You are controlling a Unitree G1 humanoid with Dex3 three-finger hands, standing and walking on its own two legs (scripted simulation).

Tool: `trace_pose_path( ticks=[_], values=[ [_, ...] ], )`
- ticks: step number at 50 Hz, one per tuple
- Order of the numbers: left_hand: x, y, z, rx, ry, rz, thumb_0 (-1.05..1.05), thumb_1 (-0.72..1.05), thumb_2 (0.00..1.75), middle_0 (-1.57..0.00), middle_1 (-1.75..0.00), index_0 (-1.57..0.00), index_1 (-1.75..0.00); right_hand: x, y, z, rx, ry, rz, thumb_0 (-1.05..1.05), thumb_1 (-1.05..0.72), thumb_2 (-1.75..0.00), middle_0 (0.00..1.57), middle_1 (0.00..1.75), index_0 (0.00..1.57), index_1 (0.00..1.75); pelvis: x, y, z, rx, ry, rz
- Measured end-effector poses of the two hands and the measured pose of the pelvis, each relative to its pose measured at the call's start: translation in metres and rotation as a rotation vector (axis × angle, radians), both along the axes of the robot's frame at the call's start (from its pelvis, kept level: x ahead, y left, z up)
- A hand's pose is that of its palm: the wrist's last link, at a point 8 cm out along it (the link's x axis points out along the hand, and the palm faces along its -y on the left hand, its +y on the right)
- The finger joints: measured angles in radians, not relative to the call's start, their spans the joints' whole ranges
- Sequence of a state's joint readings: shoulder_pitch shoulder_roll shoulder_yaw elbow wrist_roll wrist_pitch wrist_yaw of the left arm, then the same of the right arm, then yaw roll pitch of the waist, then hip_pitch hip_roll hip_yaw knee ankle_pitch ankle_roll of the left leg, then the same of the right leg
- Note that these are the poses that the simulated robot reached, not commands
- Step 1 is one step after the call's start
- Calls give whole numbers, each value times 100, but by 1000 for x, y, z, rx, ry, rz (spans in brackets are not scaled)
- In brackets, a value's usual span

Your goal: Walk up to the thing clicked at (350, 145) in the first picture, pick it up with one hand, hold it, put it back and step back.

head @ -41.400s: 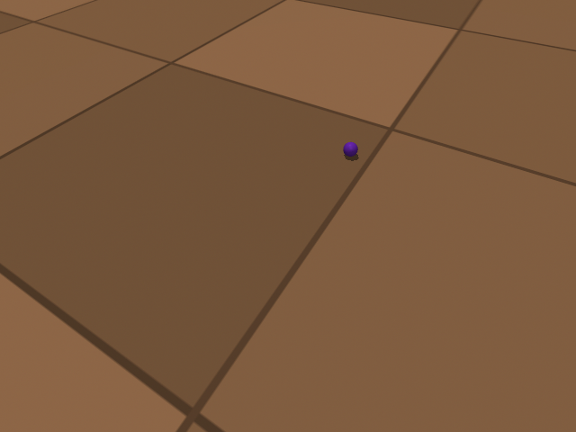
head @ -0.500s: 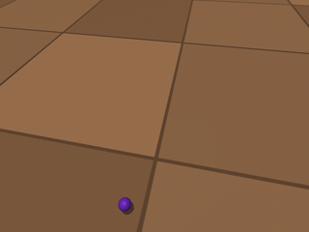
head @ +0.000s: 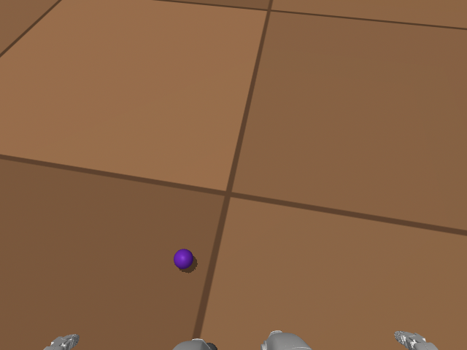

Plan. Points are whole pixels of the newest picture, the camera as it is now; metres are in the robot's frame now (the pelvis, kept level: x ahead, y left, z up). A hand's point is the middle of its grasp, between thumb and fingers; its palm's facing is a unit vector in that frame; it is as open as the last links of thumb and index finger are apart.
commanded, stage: step back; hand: left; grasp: from above
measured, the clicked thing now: (183, 258) +0.50 +0.21 -0.72
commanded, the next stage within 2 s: none
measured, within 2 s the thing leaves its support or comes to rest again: neither
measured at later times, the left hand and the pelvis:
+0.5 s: hand out of the picture -0.01 +0.23 -0.13, palm faces +0.01 -0.90 -0.43, open 7.4 cm; pelvis -0.11 -0.04 +0.00, yaw +1 degrees
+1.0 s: hand out of the picture -0.19 +0.25 -0.15, palm faces -0.05 -0.90 -0.42, open 7.4 cm; pelvis -0.27 -0.02 -0.01, yaw -4 degrees
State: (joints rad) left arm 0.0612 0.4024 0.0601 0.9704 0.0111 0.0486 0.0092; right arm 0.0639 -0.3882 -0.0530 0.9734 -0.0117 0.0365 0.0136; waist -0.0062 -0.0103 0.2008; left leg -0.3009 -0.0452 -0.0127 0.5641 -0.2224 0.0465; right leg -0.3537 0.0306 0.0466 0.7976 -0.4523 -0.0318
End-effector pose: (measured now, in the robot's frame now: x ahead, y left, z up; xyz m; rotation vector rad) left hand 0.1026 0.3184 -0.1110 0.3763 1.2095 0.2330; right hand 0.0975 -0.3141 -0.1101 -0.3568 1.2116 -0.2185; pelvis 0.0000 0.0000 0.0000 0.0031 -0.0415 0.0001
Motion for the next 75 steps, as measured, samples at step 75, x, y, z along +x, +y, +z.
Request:
trace_pose_path(
  ticks=[75],
  values=[
    [-409,-18,4,1,-168,-28,1,90,90,-21,-30,-20,-30,-470,-3,-10,-9,60,26,1,-91,-90,20,29,21,30,-437,-8,-11,31,-29,20]
  ],
)
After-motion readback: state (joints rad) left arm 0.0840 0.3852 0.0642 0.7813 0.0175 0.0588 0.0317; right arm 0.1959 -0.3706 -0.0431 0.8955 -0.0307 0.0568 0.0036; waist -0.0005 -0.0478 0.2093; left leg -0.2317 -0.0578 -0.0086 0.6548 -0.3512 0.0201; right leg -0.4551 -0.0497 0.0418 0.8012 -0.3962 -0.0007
